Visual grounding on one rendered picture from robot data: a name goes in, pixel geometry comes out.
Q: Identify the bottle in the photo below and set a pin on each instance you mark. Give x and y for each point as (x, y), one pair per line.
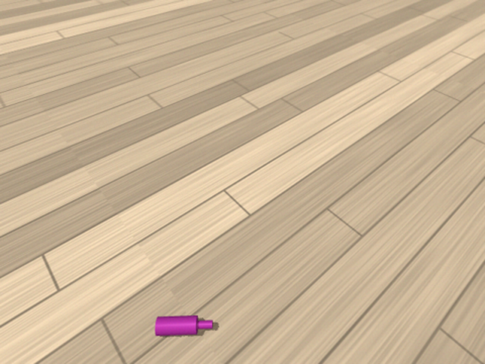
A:
(180, 325)

